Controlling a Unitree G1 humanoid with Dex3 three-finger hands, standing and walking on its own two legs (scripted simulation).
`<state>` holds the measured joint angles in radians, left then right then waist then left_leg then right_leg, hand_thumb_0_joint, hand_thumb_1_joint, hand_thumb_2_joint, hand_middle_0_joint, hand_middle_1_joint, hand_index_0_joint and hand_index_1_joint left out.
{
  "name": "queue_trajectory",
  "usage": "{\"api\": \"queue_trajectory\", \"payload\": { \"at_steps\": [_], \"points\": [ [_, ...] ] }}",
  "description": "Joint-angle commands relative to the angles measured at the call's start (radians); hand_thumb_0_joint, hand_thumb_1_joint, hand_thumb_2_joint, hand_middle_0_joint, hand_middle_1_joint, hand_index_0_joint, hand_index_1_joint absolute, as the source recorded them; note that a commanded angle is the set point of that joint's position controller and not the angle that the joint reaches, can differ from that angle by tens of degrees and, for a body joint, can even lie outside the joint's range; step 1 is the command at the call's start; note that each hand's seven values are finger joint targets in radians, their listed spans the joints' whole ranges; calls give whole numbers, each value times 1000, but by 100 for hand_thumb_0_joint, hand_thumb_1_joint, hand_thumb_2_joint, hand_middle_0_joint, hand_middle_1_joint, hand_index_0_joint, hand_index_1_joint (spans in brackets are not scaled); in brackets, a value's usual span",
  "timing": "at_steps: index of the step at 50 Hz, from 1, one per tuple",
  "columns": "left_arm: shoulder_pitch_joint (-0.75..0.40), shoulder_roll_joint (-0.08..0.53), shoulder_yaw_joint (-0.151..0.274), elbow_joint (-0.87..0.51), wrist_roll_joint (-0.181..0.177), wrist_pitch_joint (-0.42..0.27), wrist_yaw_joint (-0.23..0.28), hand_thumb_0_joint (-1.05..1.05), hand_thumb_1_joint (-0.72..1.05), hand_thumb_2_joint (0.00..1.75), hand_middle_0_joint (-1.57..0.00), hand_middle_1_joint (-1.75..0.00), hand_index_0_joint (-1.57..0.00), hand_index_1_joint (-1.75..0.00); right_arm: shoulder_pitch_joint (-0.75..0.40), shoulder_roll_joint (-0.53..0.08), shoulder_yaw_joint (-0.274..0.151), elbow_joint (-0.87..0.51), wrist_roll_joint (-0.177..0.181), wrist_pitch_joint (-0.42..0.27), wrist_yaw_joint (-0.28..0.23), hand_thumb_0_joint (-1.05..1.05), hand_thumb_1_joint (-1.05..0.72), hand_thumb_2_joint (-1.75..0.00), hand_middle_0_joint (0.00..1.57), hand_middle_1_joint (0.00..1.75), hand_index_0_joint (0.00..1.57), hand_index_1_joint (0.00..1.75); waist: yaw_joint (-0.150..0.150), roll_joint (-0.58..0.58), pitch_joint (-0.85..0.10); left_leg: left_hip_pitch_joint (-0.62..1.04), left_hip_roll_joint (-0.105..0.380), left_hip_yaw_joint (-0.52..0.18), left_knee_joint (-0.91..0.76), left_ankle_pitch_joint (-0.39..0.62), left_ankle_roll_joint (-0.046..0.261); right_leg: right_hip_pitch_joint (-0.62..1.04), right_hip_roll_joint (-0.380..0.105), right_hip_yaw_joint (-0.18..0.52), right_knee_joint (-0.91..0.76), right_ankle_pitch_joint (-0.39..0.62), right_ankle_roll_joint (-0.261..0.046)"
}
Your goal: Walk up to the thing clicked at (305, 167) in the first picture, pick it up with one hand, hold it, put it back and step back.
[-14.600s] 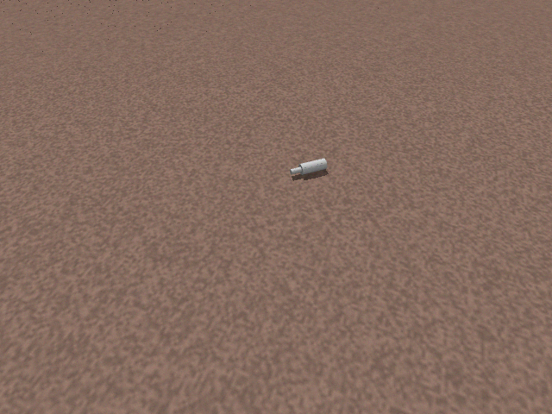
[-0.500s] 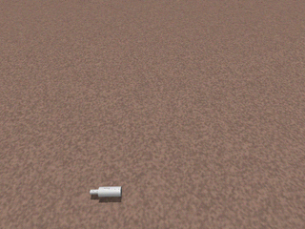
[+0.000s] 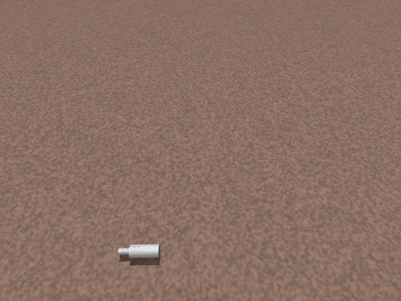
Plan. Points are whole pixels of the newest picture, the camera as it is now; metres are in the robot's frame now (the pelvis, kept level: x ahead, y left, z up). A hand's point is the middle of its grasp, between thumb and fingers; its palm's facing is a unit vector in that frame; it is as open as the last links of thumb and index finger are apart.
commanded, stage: stand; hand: left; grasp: from above
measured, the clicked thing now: (139, 251) +0.47 +0.30 -0.75
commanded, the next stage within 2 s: rise first in 0.38 s
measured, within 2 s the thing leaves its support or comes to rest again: neither
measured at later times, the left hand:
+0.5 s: hand out of the picture +0.07 +0.25 -0.16, palm faces -0.04 -0.94 -0.34, open 7.4 cm
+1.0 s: hand out of the picture +0.14 +0.26 -0.20, palm faces -0.08 -0.91 -0.41, open 13.2 cm
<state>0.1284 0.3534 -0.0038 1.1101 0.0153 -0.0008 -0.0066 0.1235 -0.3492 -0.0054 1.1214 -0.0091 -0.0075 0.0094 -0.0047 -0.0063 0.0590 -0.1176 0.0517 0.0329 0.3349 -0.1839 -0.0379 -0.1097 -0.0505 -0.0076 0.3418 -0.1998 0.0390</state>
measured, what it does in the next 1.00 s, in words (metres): lowers itself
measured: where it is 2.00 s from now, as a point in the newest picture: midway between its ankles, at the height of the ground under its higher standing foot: outside the picture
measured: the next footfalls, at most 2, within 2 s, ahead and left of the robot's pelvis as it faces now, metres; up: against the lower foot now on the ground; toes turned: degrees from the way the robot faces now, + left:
none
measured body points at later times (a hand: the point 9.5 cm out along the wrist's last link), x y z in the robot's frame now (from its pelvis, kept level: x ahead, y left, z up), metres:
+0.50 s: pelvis +0.00 +0.00 +0.00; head +0.01 +0.00 +0.45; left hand +0.07 +0.30 -0.13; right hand +0.07 -0.30 -0.13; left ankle +0.00 +0.14 -0.75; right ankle -0.01 -0.14 -0.75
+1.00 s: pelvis -0.01 +0.01 -0.05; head +0.07 +0.02 +0.39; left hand +0.14 +0.31 -0.17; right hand +0.12 -0.25 -0.16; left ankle +0.00 +0.14 -0.75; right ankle -0.01 -0.14 -0.75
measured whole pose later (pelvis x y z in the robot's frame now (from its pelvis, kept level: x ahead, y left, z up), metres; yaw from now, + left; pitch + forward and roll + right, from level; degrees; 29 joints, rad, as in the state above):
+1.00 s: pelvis -0.01 +0.01 -0.05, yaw +1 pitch +11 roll -1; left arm 0.09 0.31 0.15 0.76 0.19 0.13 -0.01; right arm 0.24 -0.24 -0.05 0.67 0.02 -0.09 0.00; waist -0.03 0.00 -0.05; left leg -0.66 0.05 0.00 0.87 -0.41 -0.03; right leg -0.62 -0.06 -0.01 0.84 -0.41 0.05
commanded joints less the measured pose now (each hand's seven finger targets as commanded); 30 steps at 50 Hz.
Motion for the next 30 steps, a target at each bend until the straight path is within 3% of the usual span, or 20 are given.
{"api": "queue_trajectory", "payload": {
  "at_steps": [1,7,11,23,24,25,26,27,28,29,30],
  "points": [
    [-23,217,45,-51,-3,-24,13,0,90,90,-20,-30,-20,-30,-37,-215,-41,-60,0,-18,-14,0,-90,-90,20,30,20,30,5,2,-92,45,97,-66,-41,179,51,-5,-85,56,-44,182,-55],
    [-27,218,45,-51,-5,-25,14,0,90,90,-20,-30,-20,-30,-32,-214,-41,-60,0,-16,-12,0,-90,-90,20,30,20,30,1,8,-80,33,91,-64,-46,148,49,-4,-86,60,-55,158,-55],
    [-25,217,47,-54,-6,-27,13,0,90,90,-20,-30,-20,-30,-34,-216,-41,-63,0,-17,-13,0,-90,-90,20,30,20,30,3,12,-97,45,93,-61,-38,195,49,8,-89,59,-48,207,-55],
    [-31,218,48,-57,-4,-25,14,0,90,90,-20,-30,-20,-30,-41,-218,-42,-67,0,-17,-15,0,-90,-90,20,30,20,30,2,12,-89,52,96,-63,-38,193,48,-2,-87,56,-46,195,-57],
    [-35,216,47,-57,-5,-25,14,0,82,94,-15,-38,-16,-38,-36,-217,-41,-64,0,-18,-15,0,-91,-90,20,30,20,30,1,9,-81,41,92,-64,-41,182,46,-5,-85,58,-52,187,-55],
    [-385,37,48,-408,-50,-117,26,0,74,94,-23,-46,-22,-46,-22,-42,-1,-341,66,-65,-33,0,-99,-92,20,30,20,30,-111,15,0,-104,-50,42,30,7,44,-212,42,-16,0,77,-36],
    [-468,84,66,-307,-48,-101,32,0,66,94,-22,-54,-19,-54,28,-71,-3,-286,68,-63,-44,0,-94,-91,20,30,20,30,-80,-6,-36,-95,-53,37,36,-19,47,-164,38,-26,4,37,-34],
    [-297,202,137,-170,-19,-71,35,0,60,92,-20,-62,-19,-62,61,-113,-30,-291,68,-55,-53,0,-93,-91,20,30,20,30,-48,-25,-25,-116,-49,38,47,-25,44,-158,49,-34,11,5,-40],
    [-262,236,163,-94,10,-53,22,0,52,90,-20,-70,-19,-70,76,-115,-45,-301,60,-51,-53,0,-91,-90,20,30,20,30,-38,-25,-73,-148,-54,31,88,-5,44,-178,47,-34,41,15,-45],
    [-322,241,169,-96,25,-49,6,0,44,91,-17,-76,-18,-76,80,-105,-49,-332,56,-53,-53,0,-91,-90,20,30,20,30,-36,-41,-89,-175,-56,28,125,6,47,-199,48,-36,75,24,-44],
    [-298,250,190,-80,57,-53,-7,0,36,89,-17,-82,-19,-81,82,-101,-68,-354,40,-60,-53,0,-89,-90,20,30,20,30,-16,-54,-141,-190,-57,28,150,18,46,-185,42,-32,100,37,-42]
  ]
}}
